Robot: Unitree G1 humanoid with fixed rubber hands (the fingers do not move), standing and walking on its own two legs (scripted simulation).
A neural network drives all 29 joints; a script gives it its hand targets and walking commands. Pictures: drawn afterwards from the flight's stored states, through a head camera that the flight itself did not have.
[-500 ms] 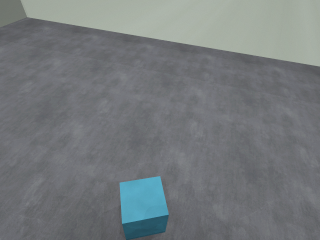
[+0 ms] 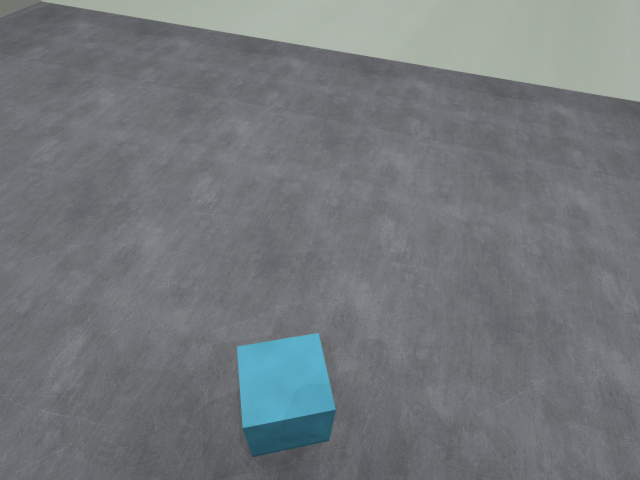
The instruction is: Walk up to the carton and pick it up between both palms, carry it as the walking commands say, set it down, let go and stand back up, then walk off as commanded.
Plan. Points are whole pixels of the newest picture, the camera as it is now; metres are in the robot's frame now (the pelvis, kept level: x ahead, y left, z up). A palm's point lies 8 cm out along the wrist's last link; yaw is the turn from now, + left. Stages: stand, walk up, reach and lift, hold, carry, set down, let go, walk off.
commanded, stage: walk off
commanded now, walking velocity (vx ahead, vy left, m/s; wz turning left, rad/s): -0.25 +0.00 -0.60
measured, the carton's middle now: (285, 395) +0.46 +0.07 -0.63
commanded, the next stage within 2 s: none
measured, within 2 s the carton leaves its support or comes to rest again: neither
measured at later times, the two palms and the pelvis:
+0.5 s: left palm out of the picture -0.01 +0.24 -0.14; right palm out of the picture -0.06 -0.26 -0.14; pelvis -0.11 +0.01 -0.01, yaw -7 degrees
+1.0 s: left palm out of the picture -0.08 +0.25 -0.13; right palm out of the picture -0.29 -0.23 -0.15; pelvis -0.25 +0.04 -0.01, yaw -24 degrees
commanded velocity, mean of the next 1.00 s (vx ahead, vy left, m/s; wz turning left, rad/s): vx -0.25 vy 0.00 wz -0.60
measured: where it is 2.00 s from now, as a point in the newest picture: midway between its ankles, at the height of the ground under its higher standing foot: outside the picture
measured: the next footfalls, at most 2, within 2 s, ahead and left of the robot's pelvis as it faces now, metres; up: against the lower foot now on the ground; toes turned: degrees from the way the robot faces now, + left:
left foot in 0.54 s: -0.12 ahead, +0.13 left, +0.00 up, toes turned -11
right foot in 0.92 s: -0.29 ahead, -0.07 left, +0.00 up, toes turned -23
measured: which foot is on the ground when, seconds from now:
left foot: down 0.00-0.14, up 0.16-0.52, down 0.54-0.92, up 0.94-1.00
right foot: down 0.00-0.54, up 0.56-0.90, down 0.92-1.00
